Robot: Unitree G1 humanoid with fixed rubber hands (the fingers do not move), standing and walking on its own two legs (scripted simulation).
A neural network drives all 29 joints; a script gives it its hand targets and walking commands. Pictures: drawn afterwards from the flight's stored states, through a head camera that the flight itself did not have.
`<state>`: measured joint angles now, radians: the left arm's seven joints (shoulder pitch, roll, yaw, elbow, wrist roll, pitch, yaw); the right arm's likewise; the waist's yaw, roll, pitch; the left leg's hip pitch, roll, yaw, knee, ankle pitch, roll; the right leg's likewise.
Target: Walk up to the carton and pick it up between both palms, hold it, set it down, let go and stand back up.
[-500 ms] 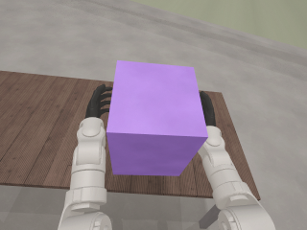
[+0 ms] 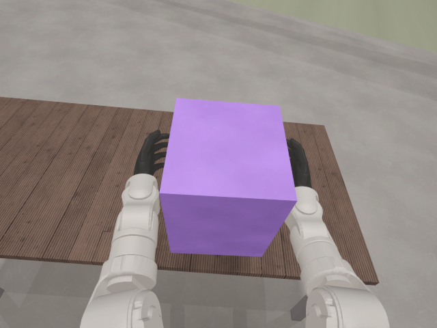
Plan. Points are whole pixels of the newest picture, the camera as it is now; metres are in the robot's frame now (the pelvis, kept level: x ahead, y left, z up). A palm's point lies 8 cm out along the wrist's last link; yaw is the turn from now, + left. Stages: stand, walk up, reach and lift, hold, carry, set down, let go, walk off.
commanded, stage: set down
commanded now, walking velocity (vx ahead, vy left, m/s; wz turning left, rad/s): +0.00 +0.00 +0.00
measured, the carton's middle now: (222, 183) +0.39 -0.01 +0.05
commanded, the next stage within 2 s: none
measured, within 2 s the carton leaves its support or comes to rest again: rests again in 1.88 s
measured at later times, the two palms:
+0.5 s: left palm (149, 183) +0.39 +0.14 +0.04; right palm (292, 188) +0.37 -0.15 +0.05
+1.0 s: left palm (155, 193) +0.40 +0.13 +0.00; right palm (288, 194) +0.39 -0.16 +0.01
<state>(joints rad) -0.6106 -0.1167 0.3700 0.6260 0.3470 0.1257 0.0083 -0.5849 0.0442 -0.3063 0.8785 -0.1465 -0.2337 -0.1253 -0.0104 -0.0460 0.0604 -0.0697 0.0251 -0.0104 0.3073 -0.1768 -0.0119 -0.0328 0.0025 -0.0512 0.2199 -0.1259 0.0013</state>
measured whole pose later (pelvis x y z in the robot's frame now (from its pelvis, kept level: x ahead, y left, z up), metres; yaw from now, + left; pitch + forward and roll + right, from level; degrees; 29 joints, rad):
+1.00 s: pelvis +0.02 +0.00 +0.00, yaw -1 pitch +11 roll -1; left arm -0.64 -0.05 0.41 1.04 0.33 -0.30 0.07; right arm -0.62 0.07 -0.49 1.06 -0.36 -0.46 -0.12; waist -0.01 0.00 -0.04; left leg -0.36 0.04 0.01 0.34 -0.18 -0.02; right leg -0.32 0.01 -0.06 0.23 -0.12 -0.01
